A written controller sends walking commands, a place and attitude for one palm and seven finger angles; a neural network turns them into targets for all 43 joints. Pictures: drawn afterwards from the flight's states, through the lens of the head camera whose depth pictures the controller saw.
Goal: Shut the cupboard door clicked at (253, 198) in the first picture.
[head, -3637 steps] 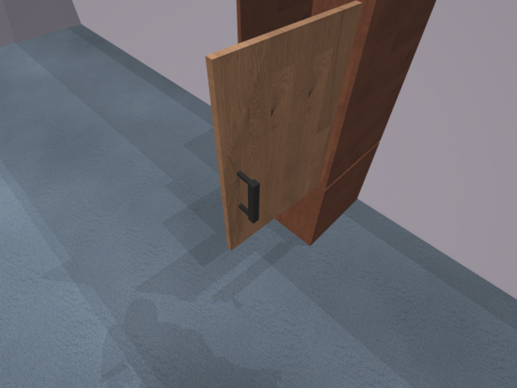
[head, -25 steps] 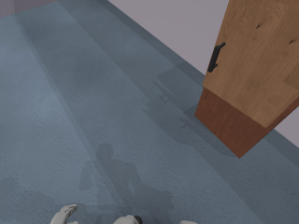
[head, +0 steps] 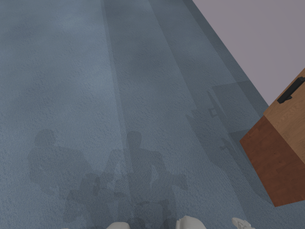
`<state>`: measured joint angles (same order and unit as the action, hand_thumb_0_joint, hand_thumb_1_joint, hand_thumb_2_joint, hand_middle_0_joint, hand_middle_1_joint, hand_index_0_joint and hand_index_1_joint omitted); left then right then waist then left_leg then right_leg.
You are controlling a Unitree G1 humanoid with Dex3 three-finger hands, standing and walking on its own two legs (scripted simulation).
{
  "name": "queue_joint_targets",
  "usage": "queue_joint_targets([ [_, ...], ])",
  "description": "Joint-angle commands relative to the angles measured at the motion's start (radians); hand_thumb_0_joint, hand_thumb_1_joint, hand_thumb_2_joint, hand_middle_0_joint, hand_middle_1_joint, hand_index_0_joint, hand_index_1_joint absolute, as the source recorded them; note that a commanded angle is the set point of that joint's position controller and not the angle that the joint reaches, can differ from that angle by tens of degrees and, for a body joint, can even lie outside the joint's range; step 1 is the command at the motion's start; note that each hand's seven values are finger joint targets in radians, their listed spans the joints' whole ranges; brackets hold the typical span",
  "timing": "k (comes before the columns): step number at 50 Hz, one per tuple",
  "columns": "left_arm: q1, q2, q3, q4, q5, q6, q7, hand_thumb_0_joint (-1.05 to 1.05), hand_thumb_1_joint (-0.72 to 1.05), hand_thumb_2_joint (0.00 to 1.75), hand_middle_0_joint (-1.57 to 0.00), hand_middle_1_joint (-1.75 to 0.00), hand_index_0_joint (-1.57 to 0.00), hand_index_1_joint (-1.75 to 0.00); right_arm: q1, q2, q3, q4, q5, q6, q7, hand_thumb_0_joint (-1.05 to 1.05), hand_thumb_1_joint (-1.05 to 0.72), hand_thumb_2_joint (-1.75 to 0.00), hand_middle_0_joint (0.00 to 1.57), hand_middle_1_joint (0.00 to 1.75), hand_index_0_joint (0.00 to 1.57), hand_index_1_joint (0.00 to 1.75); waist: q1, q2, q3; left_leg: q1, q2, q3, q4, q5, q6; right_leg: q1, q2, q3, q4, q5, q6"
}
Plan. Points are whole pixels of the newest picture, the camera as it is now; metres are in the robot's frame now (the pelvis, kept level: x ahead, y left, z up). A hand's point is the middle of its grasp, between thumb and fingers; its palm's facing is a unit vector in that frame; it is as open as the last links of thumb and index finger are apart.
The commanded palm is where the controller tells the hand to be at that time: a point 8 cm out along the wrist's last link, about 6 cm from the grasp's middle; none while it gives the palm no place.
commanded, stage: walk to a spot facing it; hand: left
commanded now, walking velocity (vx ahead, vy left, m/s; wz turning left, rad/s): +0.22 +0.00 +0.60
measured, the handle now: (294, 89) +0.65 -0.53 -0.09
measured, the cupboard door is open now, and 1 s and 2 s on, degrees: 7 7 7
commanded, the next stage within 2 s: turn to face it in 1.10 s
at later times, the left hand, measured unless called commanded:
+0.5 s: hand out of the picture +0.01 +0.18 -0.18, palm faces +0.37 -0.90 -0.22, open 7.4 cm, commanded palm none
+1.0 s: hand out of the picture +0.11 +0.19 -0.13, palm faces +0.56 -0.78 -0.28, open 7.4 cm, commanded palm none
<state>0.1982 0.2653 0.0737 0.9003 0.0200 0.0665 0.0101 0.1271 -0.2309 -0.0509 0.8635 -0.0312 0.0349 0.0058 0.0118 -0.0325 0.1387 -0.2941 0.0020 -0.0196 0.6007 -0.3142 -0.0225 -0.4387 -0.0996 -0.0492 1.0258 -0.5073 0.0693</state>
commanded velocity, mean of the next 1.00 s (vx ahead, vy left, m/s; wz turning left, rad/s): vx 0.05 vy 0.00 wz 0.60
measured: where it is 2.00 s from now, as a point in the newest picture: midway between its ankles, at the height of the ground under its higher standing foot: (146, 222)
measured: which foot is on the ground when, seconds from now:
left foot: down 0.00-0.12, up 0.14-0.46, down 0.48-0.80, up 0.82-1.00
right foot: up 0.00-0.10, down 0.12-0.48, up 0.50-0.78, down 0.80-1.00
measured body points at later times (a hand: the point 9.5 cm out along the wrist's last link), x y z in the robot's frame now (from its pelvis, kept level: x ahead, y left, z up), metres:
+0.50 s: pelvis +0.07 -0.01 -0.01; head +0.12 +0.02 +0.44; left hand -0.01 +0.23 -0.16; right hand +0.27 -0.20 -0.14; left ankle +0.07 +0.11 -0.73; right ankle +0.04 -0.13 -0.71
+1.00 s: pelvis +0.15 -0.02 +0.01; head +0.20 -0.01 +0.46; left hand +0.08 +0.23 -0.11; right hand +0.35 -0.20 -0.14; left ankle +0.06 +0.09 -0.64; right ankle +0.20 -0.12 -0.73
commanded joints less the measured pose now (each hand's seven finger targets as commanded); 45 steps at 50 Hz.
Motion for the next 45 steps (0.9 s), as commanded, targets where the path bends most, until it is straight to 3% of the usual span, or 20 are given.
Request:
queue_joint_targets([
  [1, 0.009, 0.061, 0.019, -0.098, -0.002, -0.047, -0.012, 0.0, 0.9, 0.9, -0.2, -0.3, -0.2, -0.3, 0.021, -0.226, -0.053, -0.056, -0.005, -0.006, -0.015, 0.0, -0.9, -0.9, 0.2, 0.3, 0.2, 0.3, -0.031, 0.227, -0.178, 0.075, 0.189, -0.238, -0.223, 0.111, 0.165, 0.04, 0.045, -0.018, -0.207, 0.035, -0.007],
  [4, 0.191, 0.092, 0.033, -0.045, 0.009, -0.066, -0.021, 0.0, 0.9, 0.9, -0.2, -0.3, -0.2, -0.3, -0.06, -0.201, -0.051, -0.076, 0.005, 0.001, -0.009, 0.0, -0.9, -0.9, 0.2, 0.3, 0.2, 0.3, 0.064, 0.132, -0.15, -0.219, 0.089, -0.214, -0.111, -0.262, 0.111, 0.374, 0.076, -0.041, -0.489, 0.139, -0.015],
  [6, 0.259, 0.217, 0.043, -0.047, 0.019, -0.078, 0.003, 0.0, 0.9, 0.9, -0.2, -0.3, -0.2, -0.3, -0.083, -0.086, -0.031, -0.123, 0.013, -0.006, -0.001, 0.0, -0.9, -0.9, 0.2, 0.3, 0.2, 0.3, 0.111, -0.307, -0.094, -0.456, -0.087, -0.021, 0.46, -0.358, 0.009, 0.408, -0.354, 0.521, -0.86, -0.094, -0.168],
  [7, 0.206, 0.189, 0.042, -0.058, 0.011, -0.085, 0.013, 0.0, 0.9, 0.9, -0.2, -0.3, -0.2, -0.3, -0.078, -0.139, -0.047, -0.114, 0.004, 0.001, 0.002, 0.0, -0.9, -0.9, 0.2, 0.3, 0.2, 0.3, 0.061, -0.248, -0.062, -0.428, -0.015, -0.091, 0.618, -0.275, 0.012, 0.296, -0.386, 0.563, -0.863, -0.043, -0.22],
  [10, 0.044, 0.104, 0.024, -0.093, 0.011, -0.091, 0.024, 0.0, 0.9, 0.9, -0.2, -0.3, -0.2, -0.3, -0.019, -0.095, -0.041, -0.057, 0.005, 0.009, 0.025, 0.0, -0.9, -0.9, 0.2, 0.3, 0.2, 0.3, -0.027, -0.11, -0.061, -0.331, 0.045, -0.041, 0.66, -0.117, -0.012, 0.229, -0.268, 0.181, -0.752, 0.315, -0.195],
  [12, 0.072, 0.1, 0.024, -0.078, 0.012, -0.096, 0.025, 0.0, 0.9, 0.9, -0.2, -0.3, -0.2, -0.3, -0.019, -0.065, -0.03, -0.053, 0.01, 0.015, 0.032, 0.0, -0.9, -0.9, 0.2, 0.3, 0.2, 0.3, -0.019, -0.148, -0.094, -0.294, 0.036, 0.019, 0.537, -0.11, -0.025, 0.304, -0.231, 0.037, -0.694, 0.59, -0.177],
  [18, 0.174, 0.132, 0.04, -0.028, 0.014, -0.086, 0.027, 0.0, 0.9, 0.9, -0.2, -0.3, -0.2, -0.3, -0.074, -0.026, -0.013, -0.067, 0.017, 0.009, 0.036, 0.0, -0.9, -0.9, 0.2, 0.3, 0.2, 0.3, 0.032, -0.166, -0.13, -0.198, 0.01, 0.124, 0.187, -0.092, -0.003, 0.449, -0.242, -0.083, -0.586, 0.89, -0.157],
  [21, 0.143, 0.148, 0.051, -0.043, 0.008, -0.083, 0.024, 0.0, 0.9, 0.9, -0.2, -0.3, -0.2, -0.3, -0.007, -0.059, -0.019, -0.063, 0.012, -0.003, 0.029, 0.0, -0.9, -0.9, 0.2, 0.3, 0.2, 0.3, -0.01, -0.142, -0.167, -0.026, -0.01, 0.151, -0.013, 0.011, 0.022, 0.394, -0.252, -0.125, -0.456, 0.912, -0.132],
  [22, 0.131, 0.147, 0.052, -0.048, 0.001, -0.08, 0.022, 0.0, 0.9, 0.9, -0.2, -0.3, -0.2, -0.3, 0.079, -0.095, -0.029, -0.043, 0.007, -0.01, 0.028, 0.0, -0.9, -0.9, 0.2, 0.3, 0.2, 0.3, -0.059, -0.071, -0.216, 0.144, 0.001, 0.127, -0.137, 0.149, 0.034, 0.309, -0.236, -0.156, -0.308, 0.82, -0.096],
  [24, 0.08, 0.053, 0.018, -0.126, -0.009, -0.069, 0.013, 0.0, 0.9, 0.9, -0.2, -0.3, -0.2, -0.3, 0.222, -0.291, -0.077, -0.017, 0.006, -0.011, 0.012, 0.0, -0.9, -0.9, 0.2, 0.3, 0.2, 0.3, -0.128, 0.367, -0.293, 0.394, 0.423, -0.41, -0.21, 0.8, 0.27, -0.131, -0.023, -0.098, 0.11, -0.188, 0.001],
  [25, 0.036, 0.077, 0.023, -0.149, 0.001, -0.057, 0.022, 0.0, 0.9, 0.9, -0.2, -0.3, -0.2, -0.3, 0.227, -0.277, -0.068, -0.009, 0.01, -0.006, 0.004, 0.0, -0.9, -0.9, 0.2, 0.3, 0.2, 0.3, -0.118, 0.212, -0.263, 0.319, 0.415, -0.356, -0.205, 0.612, 0.281, -0.136, -0.03, -0.005, 0.134, -0.163, -0.012],
  [26, -0.002, 0.053, 0.027, -0.137, 0.001, -0.053, 0.024, 0.0, 0.9, 0.9, -0.2, -0.3, -0.2, -0.3, 0.18, -0.253, -0.064, -0.025, 0.003, -0.01, -0.01, 0.0, -0.9, -0.9, 0.2, 0.3, 0.2, 0.3, -0.108, 0.285, -0.233, 0.254, 0.352, -0.348, -0.225, 0.459, 0.255, -0.16, -0.033, 0.016, 0.135, -0.108, -0.008],
  [28, -0.005, 0.066, 0.032, -0.113, 0.002, -0.046, 0.007, 0.0, 0.9, 0.9, -0.2, -0.3, -0.2, -0.3, 0.07, -0.196, -0.046, -0.051, 0.0, -0.011, -0.018, 0.0, -0.9, -0.9, 0.2, 0.3, 0.2, 0.3, -0.064, 0.237, -0.171, 0.111, 0.28, -0.294, -0.277, 0.17, 0.211, -0.121, -0.036, 0.046, 0.116, 0.008, -0.007],
  [35, -0.001, 0.042, 0.021, -0.105, 0.005, -0.055, -0.017, 0.0, 0.9, 0.9, -0.2, -0.3, -0.2, -0.3, 0.053, -0.202, -0.051, -0.043, -0.006, -0.017, -0.009, 0.0, -0.9, -0.9, 0.2, 0.3, 0.2, 0.3, -0.035, 0.19, -0.137, 0.01, 0.185, -0.296, -0.297, -0.097, 0.181, 0.03, 0.052, -0.02, -0.24, 0.072, -0.009],
  [38, 0.107, 0.061, 0.028, -0.079, 0.004, -0.066, -0.015, 0.0, 0.9, 0.9, -0.2, -0.3, -0.2, -0.3, -0.005, -0.189, -0.054, -0.056, 0.006, -0.009, -0.008, 0.0, -0.9, -0.9, 0.2, 0.3, 0.2, 0.3, 0.033, 0.156, -0.135, -0.15, 0.126, -0.264, -0.19, -0.081, 0.135, 0.285, 0.088, -0.037, -0.478, 0.211, -0.007],
  [39, 0.173, 0.11, 0.04, -0.066, 0.009, -0.076, -0.007, 0.0, 0.9, 0.9, -0.2, -0.3, -0.2, -0.3, -0.018, -0.142, -0.048, -0.068, 0.014, -0.01, -0.005, 0.0, -0.9, -0.9, 0.2, 0.3, 0.2, 0.3, 0.072, 0.034, -0.157, -0.277, 0.041, -0.186, -0.04, -0.131, 0.088, 0.435, -0.011, 0.069, -0.63, 0.155, -0.027],
  [40, 0.202, 0.207, 0.058, -0.071, 0.022, -0.086, 0.007, 0.0, 0.9, 0.9, -0.2, -0.3, -0.2, -0.3, 0.002, -0.068, -0.038, -0.089, 0.02, -0.013, 0.0, 0.0, -0.9, -0.9, 0.2, 0.3, 0.2, 0.3, 0.085, -0.258, -0.165, -0.422, -0.086, -0.017, 0.254, -0.283, 0.01, 0.493, -0.311, 0.419, -0.796, 0.044, -0.131],
  [41, 0.171, 0.218, 0.047, -0.085, 0.009, -0.079, 0.011, 0.0, 0.9, 0.9, -0.2, -0.3, -0.2, -0.3, 0.0, -0.115, -0.052, -0.09, 0.005, -0.006, 0.003, 0.0, -0.9, -0.9, 0.2, 0.3, 0.2, 0.3, 0.066, -0.222, -0.134, -0.386, -0.046, -0.051, 0.505, -0.31, 0.006, 0.339, -0.413, 0.483, -0.841, 0.044, -0.21],
  [42, 0.104, 0.178, 0.045, -0.097, 0.008, -0.082, 0.019, 0.0, 0.9, 0.9, -0.2, -0.3, -0.2, -0.3, 0.011, -0.115, -0.058, -0.075, 0.005, 0.0, 0.005, 0.0, -0.9, -0.9, 0.2, 0.3, 0.2, 0.3, 0.024, -0.195, -0.108, -0.378, -0.011, -0.08, 0.627, -0.236, 0.006, 0.268, -0.386, 0.464, -0.834, 0.059, -0.226],
  [45, -0.013, 0.091, 0.019, -0.122, 0.007, -0.087, 0.023, 0.0, 0.9, 0.9, -0.2, -0.3, -0.2, -0.3, 0.059, -0.076, -0.046, -0.031, 0.005, 0.011, 0.027, 0.0, -0.9, -0.9, 0.2, 0.3, 0.2, 0.3, -0.042, -0.148, -0.089, -0.321, 0.037, -0.019, 0.645, -0.09, -0.022, 0.238, -0.247, 0.091, -0.733, 0.423, -0.176],
])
